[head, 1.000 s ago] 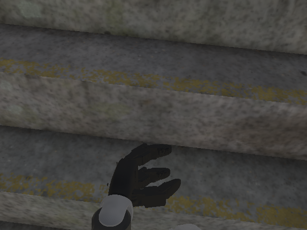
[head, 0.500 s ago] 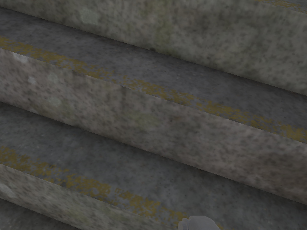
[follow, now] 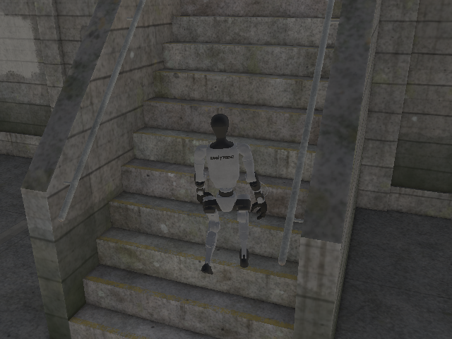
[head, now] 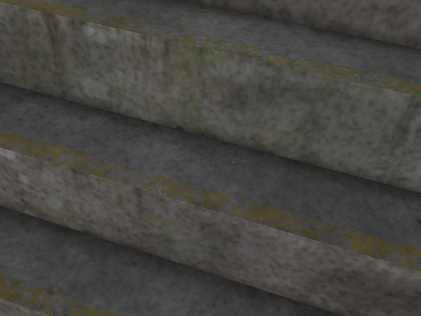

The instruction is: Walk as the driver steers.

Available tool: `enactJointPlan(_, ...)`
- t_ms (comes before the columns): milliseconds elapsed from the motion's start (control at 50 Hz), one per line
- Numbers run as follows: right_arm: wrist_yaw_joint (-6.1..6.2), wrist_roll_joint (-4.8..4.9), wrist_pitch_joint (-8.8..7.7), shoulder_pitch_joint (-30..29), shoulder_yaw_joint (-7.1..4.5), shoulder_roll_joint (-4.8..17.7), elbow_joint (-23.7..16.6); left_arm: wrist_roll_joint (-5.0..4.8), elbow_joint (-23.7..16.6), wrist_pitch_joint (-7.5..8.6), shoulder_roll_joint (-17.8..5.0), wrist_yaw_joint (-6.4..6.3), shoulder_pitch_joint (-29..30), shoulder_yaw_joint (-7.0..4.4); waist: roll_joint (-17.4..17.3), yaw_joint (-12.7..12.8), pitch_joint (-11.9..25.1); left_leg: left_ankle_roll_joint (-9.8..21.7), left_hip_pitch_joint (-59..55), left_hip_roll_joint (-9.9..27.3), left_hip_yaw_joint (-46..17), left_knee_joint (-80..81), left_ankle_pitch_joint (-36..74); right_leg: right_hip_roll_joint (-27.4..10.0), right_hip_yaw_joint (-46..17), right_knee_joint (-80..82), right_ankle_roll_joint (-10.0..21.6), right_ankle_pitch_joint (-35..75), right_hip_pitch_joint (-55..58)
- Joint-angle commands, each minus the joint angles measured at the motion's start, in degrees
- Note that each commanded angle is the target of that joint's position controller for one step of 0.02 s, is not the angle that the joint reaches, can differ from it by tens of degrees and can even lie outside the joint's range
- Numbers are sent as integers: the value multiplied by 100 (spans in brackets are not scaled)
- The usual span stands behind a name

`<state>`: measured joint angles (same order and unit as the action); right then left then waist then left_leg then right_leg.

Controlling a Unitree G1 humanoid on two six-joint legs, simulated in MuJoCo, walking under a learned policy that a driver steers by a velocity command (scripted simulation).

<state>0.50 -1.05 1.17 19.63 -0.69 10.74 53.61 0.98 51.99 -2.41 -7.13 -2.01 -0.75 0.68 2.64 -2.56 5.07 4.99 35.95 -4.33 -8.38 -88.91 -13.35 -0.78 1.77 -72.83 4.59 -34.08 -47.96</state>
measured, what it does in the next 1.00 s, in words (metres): goes down, backwards: left foot 0.25 m lower, then right foot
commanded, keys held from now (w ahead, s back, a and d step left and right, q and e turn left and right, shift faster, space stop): shift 0.70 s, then w+shift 0.30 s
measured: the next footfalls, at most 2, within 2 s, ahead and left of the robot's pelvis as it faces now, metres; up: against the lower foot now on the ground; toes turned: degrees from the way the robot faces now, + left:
left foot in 0.26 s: +0.02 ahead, +0.16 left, -0.25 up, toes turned -1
right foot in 0.64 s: -0.10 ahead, -0.04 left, -0.24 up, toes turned -2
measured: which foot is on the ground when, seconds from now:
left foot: up 0.00-0.24, down 0.26-0.66, up 0.68-1.00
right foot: down 0.00-0.24, up 0.26-0.62, down 0.64-1.00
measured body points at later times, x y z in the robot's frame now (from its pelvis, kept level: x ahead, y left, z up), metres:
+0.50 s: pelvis -0.09 +0.08 -0.13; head -0.10 +0.15 +0.31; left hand +0.05 +0.26 -0.30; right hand -0.02 -0.16 -0.23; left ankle -0.02 +0.16 -0.86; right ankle -0.15 -0.08 -0.63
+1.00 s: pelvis -0.14 +0.13 -0.15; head -0.13 +0.12 +0.30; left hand -0.05 +0.36 -0.28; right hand +0.01 -0.10 -0.26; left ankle -0.13 +0.29 -0.73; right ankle -0.14 -0.03 -0.86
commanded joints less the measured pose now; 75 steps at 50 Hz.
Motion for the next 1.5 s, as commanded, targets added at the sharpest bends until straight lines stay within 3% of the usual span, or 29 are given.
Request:
enactJointPlan(20,127,79,99,1436,39,-152,17,24,-122,247,-290,109,1367,-117,-103,-1045,-753,-322,-681,101,554,-931,403,-810,-1129,2483,363,-2043,-1606)
enactJointPlan(220,139,-267,528,1231,181,-284,151,-198,-953,51,-327,-437,913,-128,388,-164,-138,521,-2224,1178,901,6176,2107,-1452,-1037,-51,-29,-732,-486)
enactJointPlan(260,76,-369,532,984,201,-241,266,-370,-825,9,321,-418,481,-118,-790,91,338,315,-2110,1330,161,6691,1748,-801,-63,-3980,-407,-542,-449)
enactJointPlan(300,-53,-456,417,-445,73,786,-533,-392,-546,-14,442,-330,-311,-224,-1411,808,769,-579,-1986,1732,-504,5645,4140,-505,-6,-7504,-1072,-872,-1625)
enactJointPlan(320,-141,-465,356,161,-225,1942,-520,-445,-740,-20,738,-434,-426,-56,-1891,503,618,344,-1680,2632,-2449,7569,1261,-196,273,-7736,-1359,-401,-2022)
enactJointPlan(360,300,-350,369,-430,204,581,-905,-283,-1169,-127,-145,-668,1444,-150,-727,-361,-1527,152,-803,1901,-2745,7501,-2089,-233,-613,-7479,-1435,1798,-2767)
enactJointPlan(440,573,-128,-118,-613,267,-12,-1289,-195,-536,18,-534,-540,-92,-361,-1022,20,232,-116,-2723,1627,-1750,7246,-2162,-319,-693,-3472,-1270,3284,-719)
enactJointPlan(560,658,-70,331,-696,-16,397,-1791,-241,-113,-243,-382,-345,-608,-140,-2601,-247,-820,-453,-2617,820,-511,8118,-1981,425,804,3492,-821,676,1375)
enactJointPlan(620,538,251,411,653,-142,379,-1523,-100,409,-177,-188,-52,-865,-6,-518,-911,39,7,-2938,1273,-1011,6619,-2414,85,238,5351,-198,1060,2671)
enactJointPlan(700,286,290,173,81,-165,338,-1124,187,-204,98,-927,-210,-668,-133,1744,-64,-474,-511,-388,380,-7,1112,-878,-1952,-2707,5789,1668,-199,2093)
enactJointPlan(780,208,306,-39,-1029,-23,491,-1777,47,-700,262,-1282,-218,-1231,-195,-220,294,-913,-926,2465,306,10,-381,-170,-1632,-2337,5099,1099,-649,3511)
enactJointPlan(920,-67,319,-259,-1061,249,0,-2214,108,-1174,705,-1031,-126,-1533,-168,296,273,-308,-827,2395,859,273,-597,1537,-1852,-1771,4715,1072,-252,2811)
enactJointPlan(940,-135,-168,-126,-1185,-77,303,-2215,39,-879,779,-1361,-78,-1658,-509,-154,165,-758,-673,2075,850,793,123,1218,-1568,-1487,4910,887,-1314,2534)
enactJointPlan(960,-190,-261,-98,-1133,-95,283,-2260,41,-837,815,-1385,-77,-1699,-578,238,181,-772,-555,1884,1046,877,357,1169,-1683,-1642,4933,908,-1713,2460)
enactJointPlan(1040,-222,-187,-178,-1374,-209,262,-2490,238,-974,821,-1247,-69,-1348,-785,967,204,-397,-333,1973,1375,533,572,960,-1885,-1809,4336,758,-1356,3062)
enactJointPlan(1140,-266,-43,-247,-296,-146,173,-2320,250,-1541,610,-1062,-10,13,-729,227,-583,-119,1,-1364,1369,926,3905,394,-1044,-651,2280,-19,-616,1228)
enactJointPlan(1200,-122,-515,-532,2064,-82,288,-895,415,-2086,644,81,54,1154,-463,-3218,-1074,-412,-416,-4315,723,1374,4723,3362,906,72,-3952,-625,-1169,-2346)
enactJointPlan(1260,66,-86,-777,1041,27,-457,-453,201,-2707,594,207,85,1714,-47,-611,-402,-1314,-203,-2594,1200,1585,9444,3432,954,106,-3668,369,-220,-679)
enactJointPlan(1280,-3,-143,-802,448,83,-479,-504,58,-2761,566,39,78,992,-94,-127,349,-913,-172,-2929,1318,1628,9908,4553,1254,-81,-3454,532,-394,41)
enactJointPlan(1300,-73,4,-795,1472,181,-814,-18,-33,-2657,474,197,27,1018,73,335,-130,91,-516,-3135,1440,1953,10140,6213,752,662,-3249,760,463,1635)
enactJointPlan(1320,4,235,-915,3221,381,-884,733,-215,-3026,623,683,169,2676,226,-312,-1235,552,-1242,-2110,1126,2048,10491,8753,780,1638,-3490,721,590,3797)
enactJointPlan(1340,84,-117,-1054,2773,193,114,759,-174,-3598,712,751,151,2276,222,-2507,-306,1107,-1901,-3365,980,1971,7855,14464,1109,1968,-2891,209,-1097,2726)
enactJointPlan(1360,265,-175,-1100,2179,39,510,534,-188,-3672,576,218,203,1974,182,-2240,99,1797,-1671,-4598,1254,1163,7143,15337,1243,1025,-1407,79,-2033,2061)
enactJointPlan(1400,598,-161,-896,748,-266,1505,-333,-183,-2733,-13,-268,236,98,-36,-1194,876,2670,-809,-4452,2113,359,5928,14508,1245,501,629,72,-1952,3047)
enactJointPlan(1420,727,51,-747,272,-159,1708,-853,135,-2347,-35,-348,341,-1035,-106,201,1382,3569,-1328,-2483,1911,1007,5627,13881,1038,562,-1,557,-293,6038)
enactJointPlan(1440,620,114,-816,438,-126,1738,-910,221,-2166,-41,-543,272,-869,-255,954,1112,3607,-2227,-475,584,1616,4246,11059,534,93,236,1134,1290,7677)
enactJointPlan(1460,422,14,-846,187,-194,1483,-878,-74,-2240,-9,-90,40,-61,-271,2547,915,3606,-1614,974,296,584,887,1837,-781,-1551,490,1524,2309,7024)
enactJointPlan(1480,424,103,-903,-782,-107,859,-1506,51,-2479,65,94,-151,201,-359,2278,860,3708,-947,1457,398,-1066,-1677,-846,-1705,-2734,-112,1246,3461,5705)
enactJointPlan(1500,399,94,-834,-1127,69,284,-1950,189,-2632,171,10,-171,849,-468,337,514,2475,-278,1294,982,-2088,-1586,-1240,-2311,-3202,-9,732,1983,3126)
